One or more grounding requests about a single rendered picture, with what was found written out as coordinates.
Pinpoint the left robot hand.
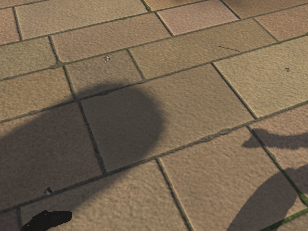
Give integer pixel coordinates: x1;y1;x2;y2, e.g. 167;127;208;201
17;210;72;231

